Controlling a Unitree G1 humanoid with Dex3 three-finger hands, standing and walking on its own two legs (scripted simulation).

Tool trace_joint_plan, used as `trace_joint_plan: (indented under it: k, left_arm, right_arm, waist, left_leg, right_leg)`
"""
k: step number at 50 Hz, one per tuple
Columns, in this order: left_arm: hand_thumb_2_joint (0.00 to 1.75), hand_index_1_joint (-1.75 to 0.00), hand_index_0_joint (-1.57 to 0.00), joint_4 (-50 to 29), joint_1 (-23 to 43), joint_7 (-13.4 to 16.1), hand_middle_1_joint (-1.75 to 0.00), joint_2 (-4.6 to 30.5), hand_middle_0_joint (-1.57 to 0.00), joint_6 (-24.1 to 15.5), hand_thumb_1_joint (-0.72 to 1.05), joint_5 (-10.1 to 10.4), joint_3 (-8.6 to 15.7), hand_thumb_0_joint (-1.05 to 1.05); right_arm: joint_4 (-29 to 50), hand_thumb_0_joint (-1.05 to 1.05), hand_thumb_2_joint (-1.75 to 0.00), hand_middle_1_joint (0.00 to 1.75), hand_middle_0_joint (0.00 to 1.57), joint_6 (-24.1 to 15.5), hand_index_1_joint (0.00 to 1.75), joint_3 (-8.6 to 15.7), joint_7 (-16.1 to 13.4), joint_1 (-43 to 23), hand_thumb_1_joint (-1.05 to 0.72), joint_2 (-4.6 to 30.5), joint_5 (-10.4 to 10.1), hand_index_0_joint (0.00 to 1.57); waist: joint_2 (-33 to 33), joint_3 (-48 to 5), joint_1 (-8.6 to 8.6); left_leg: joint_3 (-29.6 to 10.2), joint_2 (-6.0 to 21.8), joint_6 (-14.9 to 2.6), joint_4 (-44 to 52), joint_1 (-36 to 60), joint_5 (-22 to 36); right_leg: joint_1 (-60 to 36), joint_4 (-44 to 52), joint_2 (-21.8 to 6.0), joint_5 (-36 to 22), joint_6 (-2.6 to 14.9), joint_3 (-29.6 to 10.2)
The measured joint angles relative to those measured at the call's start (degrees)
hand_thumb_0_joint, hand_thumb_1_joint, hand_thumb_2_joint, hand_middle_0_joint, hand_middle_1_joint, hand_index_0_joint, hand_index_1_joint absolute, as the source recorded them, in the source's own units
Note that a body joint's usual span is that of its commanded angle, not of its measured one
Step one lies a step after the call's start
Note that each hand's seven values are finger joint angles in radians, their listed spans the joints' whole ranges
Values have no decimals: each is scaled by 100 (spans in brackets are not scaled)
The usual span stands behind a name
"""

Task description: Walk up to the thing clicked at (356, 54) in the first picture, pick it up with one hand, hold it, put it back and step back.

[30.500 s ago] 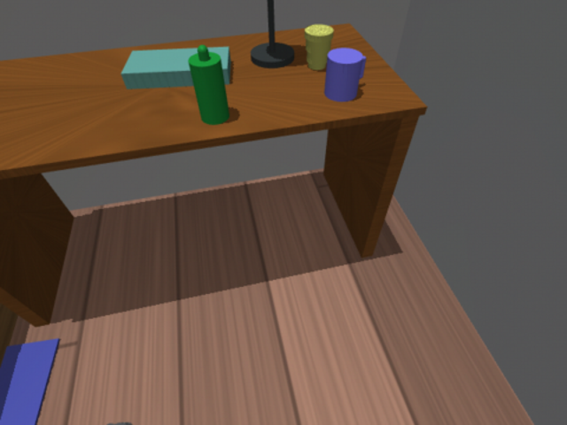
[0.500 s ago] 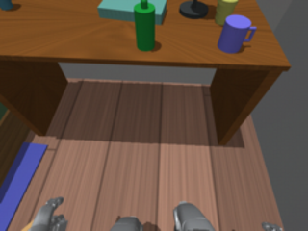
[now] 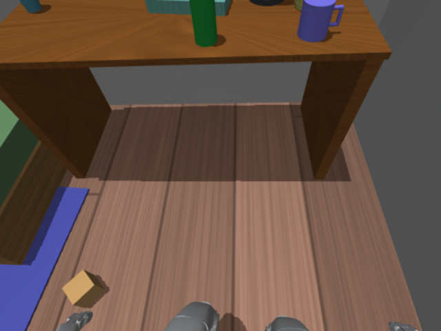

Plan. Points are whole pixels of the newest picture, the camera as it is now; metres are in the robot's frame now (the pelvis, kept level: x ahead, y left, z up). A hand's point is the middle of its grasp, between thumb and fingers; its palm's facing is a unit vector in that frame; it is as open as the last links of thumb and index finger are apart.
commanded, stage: step back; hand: right
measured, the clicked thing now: (321, 17) +0.95 -0.24 +0.04
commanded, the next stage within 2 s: stand in 1.32 s
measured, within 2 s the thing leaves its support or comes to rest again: neither
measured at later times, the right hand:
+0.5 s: hand out of the picture -0.04 -0.28 -0.14, palm faces +0.02 +0.92 -0.39, open 7.4 cm
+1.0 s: hand out of the picture -0.05 -0.26 -0.15, palm faces -0.01 +0.94 -0.35, open 7.4 cm
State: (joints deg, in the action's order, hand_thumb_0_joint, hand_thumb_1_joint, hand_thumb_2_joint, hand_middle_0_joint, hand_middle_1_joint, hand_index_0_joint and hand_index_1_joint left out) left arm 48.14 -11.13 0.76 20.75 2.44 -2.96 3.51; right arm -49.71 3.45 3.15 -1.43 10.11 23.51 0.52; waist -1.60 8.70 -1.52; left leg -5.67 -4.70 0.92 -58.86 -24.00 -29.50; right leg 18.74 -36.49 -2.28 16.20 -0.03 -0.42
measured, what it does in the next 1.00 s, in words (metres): walks backwards: left foot, then right foot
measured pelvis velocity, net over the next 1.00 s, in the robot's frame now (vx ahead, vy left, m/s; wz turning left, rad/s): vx -0.11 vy -0.01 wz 0.01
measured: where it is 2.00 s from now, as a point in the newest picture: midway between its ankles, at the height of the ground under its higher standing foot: outside the picture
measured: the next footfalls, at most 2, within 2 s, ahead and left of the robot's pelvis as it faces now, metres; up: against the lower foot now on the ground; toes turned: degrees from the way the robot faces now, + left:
left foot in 0.08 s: -0.01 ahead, +0.13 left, +0.00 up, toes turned +0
right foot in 0.38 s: -0.07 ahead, -0.13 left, +0.00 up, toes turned -2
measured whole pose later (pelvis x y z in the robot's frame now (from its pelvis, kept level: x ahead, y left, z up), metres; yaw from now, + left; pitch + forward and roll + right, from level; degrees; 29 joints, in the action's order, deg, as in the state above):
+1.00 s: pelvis -0.11 -0.01 +0.00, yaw +0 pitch -2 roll +0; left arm 57.3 -8.6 -0.9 21.1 -1.3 -2.3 3.5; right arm -57.8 -0.1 2.3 -0.1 11.6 20.5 0.8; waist -1.1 3.1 -0.9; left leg -3.3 -0.7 0.3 -41.6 -17.1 -25.7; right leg 13.0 -32.3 -0.7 16.9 0.6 1.8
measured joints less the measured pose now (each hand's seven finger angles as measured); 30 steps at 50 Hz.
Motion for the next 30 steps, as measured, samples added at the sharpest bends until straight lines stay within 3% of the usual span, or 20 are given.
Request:
trace_joint_plan:
  k: [2, 4, 6, 8, 9, 12, 14, 18, 19, 21, 24, 27, 30]
  left_arm:
    - [90, -30, -21, -145, 171, 36, -30, 72, -21, -8, 90, 23, 9, 0]
    - [90, -30, -21, -265, 351, 41, -30, 151, -20, 17, 90, 72, 4, 0]
    - [90, -30, -21, -277, 540, 50, -30, 243, -20, 65, 90, 126, 25, 0]
    - [90, -30, -21, -190, 596, 62, -30, 222, -20, 137, 91, 141, 27, 0]
    - [90, -30, -21, -145, 601, 59, -30, 228, -20, 170, 91, 156, 29, 0]
    - [90, -30, -21, -50, 513, 11, -30, 241, -20, 144, 91, 191, 49, 0]
    - [90, -30, -21, 16, 372, -54, -30, 224, -20, 85, 91, 164, 67, 0]
    - [90, -30, -21, 291, 55, -180, -30, 215, -20, -13, 91, 122, 56, 0]
    - [90, -30, -21, 386, -12, -194, -30, 205, -20, -54, 91, 113, 59, 0]
    - [90, -30, -21, 605, -57, -190, -30, 54, -20, -130, 91, 49, 78, 0]
    - [90, -30, -21, 714, -307, -209, -30, -21, -20, -187, 91, -13, 40, 0]
    - [90, -30, -21, 789, -401, -189, -30, -104, -20, -242, 90, -5, 13, 0]
    - [90, -30, -21, 793, -408, -219, -30, -99, -20, -276, 90, -10, 4, 0]
  right_arm:
    - [-27, 0, -90, 30, 20, -15, 30, -3, 16, 61, -90, -28, 30, 20]
    - [-54, 0, -90, 30, 20, -68, 30, 2, 43, 109, -90, -51, 56, 20]
    - [-145, 1, -90, 30, 20, -77, 30, -4, 64, 18, -90, -186, 97, 20]
    - [-140, 1, -90, 30, 20, -79, 30, -60, 132, -12, -90, -220, 116, 20]
    - [-139, 1, -90, 30, 21, -97, 30, -84, 134, -22, -90, -252, 126, 20]
    - [-131, 1, -90, 30, 21, -160, 30, -129, 103, -48, -90, -309, 143, 21]
    - [-113, 1, -90, 30, 21, -202, 30, -103, 100, -98, -90, -301, 160, 21]
    - [-18, 0, -90, 30, 21, -281, 30, -58, 134, -193, -90, -240, 214, 21]
    - [-3, 0, -90, 30, 21, -276, 30, -50, 147, -208, -90, -210, 217, 21]
    - [-45, 0, -90, 30, 21, -243, 30, 1, 146, -233, -90, -95, 199, 21]
    - [-256, 0, -90, 30, 21, -190, 30, 24, 125, -62, -90, -95, 129, 20]
    - [-424, 0, -90, 30, 20, -264, 30, 23, 147, 124, -90, -25, 65, 20]
    - [-582, 1, -90, 30, 20, -310, 30, 14, 186, 325, -90, -16, 75, 20]
  waist:
    - [35, 63, 47]
    - [100, 115, 88]
    - [400, 293, 5]
    - [320, 273, 78]
    - [301, 239, 111]
    - [314, 79, 86]
    - [301, -19, 54]
    - [286, -224, 41]
    - [268, -274, 30]
    - [-42, -229, 83]
    - [23, -458, -55]
    - [14, -505, -91]
    - [16, -558, -89]
  left_leg:
    - [172, 176, -30, 843, 405, 27]
    - [345, 278, -79, 1956, 864, 651]
    - [532, 105, -168, 2077, 892, 931]
    - [474, 221, -227, 1975, 746, 984]
    - [446, 281, -231, 2026, 714, 1062]
    - [487, 424, -218, 2268, 642, 1330]
    - [558, 513, -226, 2361, 591, 1450]
    - [746, 657, -216, 2319, 420, 1538]
    - [785, 700, -181, 2244, 350, 1533]
    - [587, 877, -152, 1987, 257, 1320]
    - [198, 501, -82, 1468, 111, 515]
    - [50, 318, -59, 1234, 132, 541]
    - [204, 371, -37, 1681, 408, 507]
  right_leg:
    - [186, -134, -74, -48, -41, 110]
    - [432, -411, -175, -31, -105, 182]
    - [615, -727, -276, 132, -55, -73]
    - [808, -1564, 152, 1099, 16, -359]
    - [883, -2063, 382, 1311, 57, -520]
    - [867, -2886, 719, 1274, 108, -699]
    - [565, -2594, 676, 1220, 55, -627]
    - [-365, -824, 389, 1395, 55, -370]
    - [-649, -205, 345, 1216, 111, -295]
    - [-876, 273, 536, 493, 120, -128]
    - [-791, 269, 447, 469, 226, -185]
    - [-858, 470, 326, 293, 146, -154]
    - [-882, 540, 225, 275, 81, -39]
